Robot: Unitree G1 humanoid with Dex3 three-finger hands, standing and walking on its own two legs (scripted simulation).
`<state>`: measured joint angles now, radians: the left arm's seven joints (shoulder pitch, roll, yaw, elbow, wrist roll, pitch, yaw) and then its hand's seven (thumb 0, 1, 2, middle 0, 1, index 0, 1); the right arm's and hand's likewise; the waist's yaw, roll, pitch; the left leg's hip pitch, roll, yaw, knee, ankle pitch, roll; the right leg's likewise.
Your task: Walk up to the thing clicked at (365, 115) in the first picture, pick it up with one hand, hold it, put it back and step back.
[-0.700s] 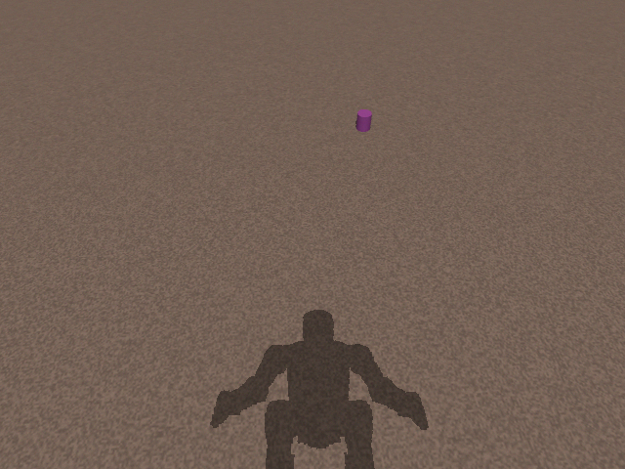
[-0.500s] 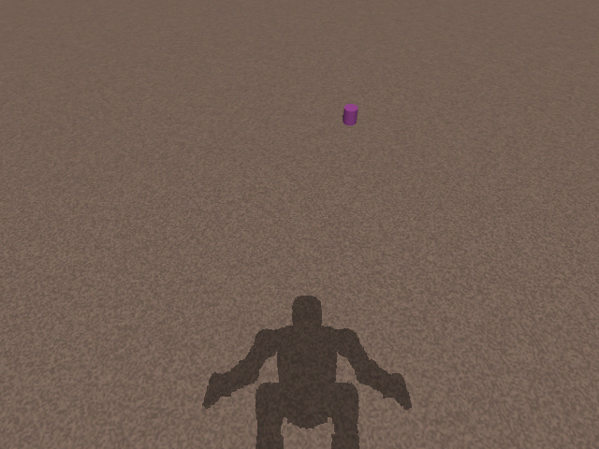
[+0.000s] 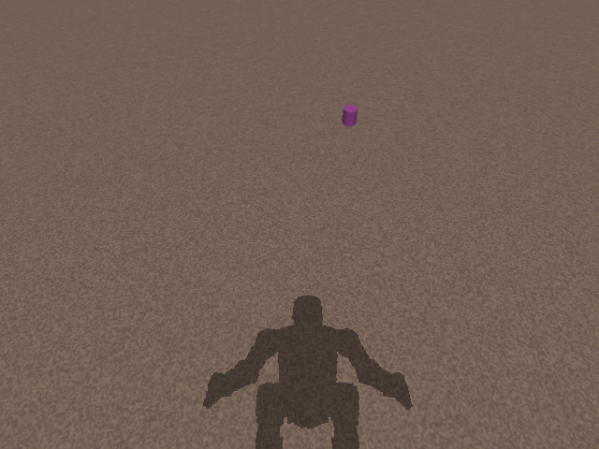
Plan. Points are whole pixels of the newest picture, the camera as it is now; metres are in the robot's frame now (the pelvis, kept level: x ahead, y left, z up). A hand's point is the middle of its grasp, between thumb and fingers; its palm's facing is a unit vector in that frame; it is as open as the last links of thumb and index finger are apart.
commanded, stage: stand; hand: left
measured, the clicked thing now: (349, 113) +1.92 -0.26 -0.74
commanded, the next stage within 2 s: walk up in 0.42 s
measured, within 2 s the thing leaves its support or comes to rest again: neither
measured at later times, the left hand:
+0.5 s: hand out of the picture +0.08 +0.26 -0.15, palm faces -0.04 -0.94 -0.33, open 7.4 cm
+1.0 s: hand (217, 388) +0.23 +0.15 -0.14, palm faces -0.12 -0.92 -0.38, open 7.4 cm
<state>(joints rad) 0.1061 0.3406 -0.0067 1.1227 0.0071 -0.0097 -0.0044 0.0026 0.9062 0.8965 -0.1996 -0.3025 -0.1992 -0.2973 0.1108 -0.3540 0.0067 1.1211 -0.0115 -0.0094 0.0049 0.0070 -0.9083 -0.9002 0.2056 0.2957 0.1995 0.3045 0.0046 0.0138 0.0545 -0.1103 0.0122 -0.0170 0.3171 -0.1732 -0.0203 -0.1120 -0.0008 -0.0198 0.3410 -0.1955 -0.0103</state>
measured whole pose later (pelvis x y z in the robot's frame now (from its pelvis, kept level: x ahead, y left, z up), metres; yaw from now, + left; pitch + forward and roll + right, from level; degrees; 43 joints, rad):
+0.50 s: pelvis +0.01 +0.00 +0.00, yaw -2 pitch -1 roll +1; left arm 0.17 0.36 0.04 1.07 0.03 -0.01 -0.05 0.00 0.91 0.90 -0.20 -0.30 -0.20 -0.30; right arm 0.16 -0.36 -0.04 1.06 -0.04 -0.04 0.04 0.01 -0.91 -0.90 0.21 0.30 0.20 0.30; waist 0.01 -0.01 0.01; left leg -0.15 0.01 0.02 0.43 -0.38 0.02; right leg -0.19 0.00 0.02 0.50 -0.40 -0.03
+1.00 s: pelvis +0.17 -0.12 -0.01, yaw -11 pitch -3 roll +0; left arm 0.34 0.39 0.06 0.96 0.00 -0.06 -0.07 0.00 0.90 0.90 -0.20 -0.30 -0.20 -0.30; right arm 0.18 -0.44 -0.07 0.95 -0.02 -0.04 0.10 0.01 -0.91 -0.90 0.20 0.30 0.20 0.30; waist 0.06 0.06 0.03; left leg -0.52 0.10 0.03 0.98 -0.25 0.01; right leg -0.10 0.02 -0.04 0.44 -0.29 -0.04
